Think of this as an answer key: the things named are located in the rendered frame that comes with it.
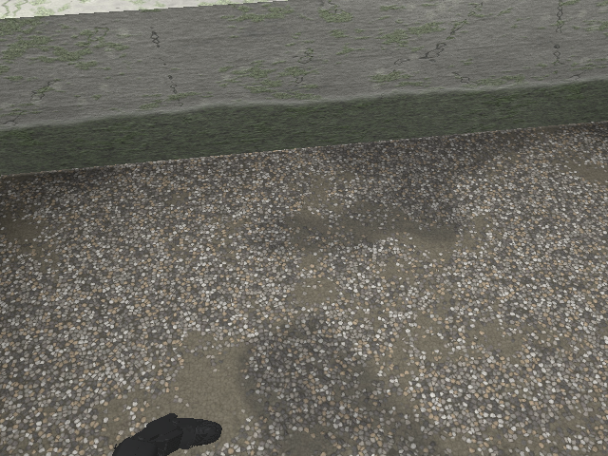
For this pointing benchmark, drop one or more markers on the robot left hand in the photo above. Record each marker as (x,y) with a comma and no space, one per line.
(167,434)

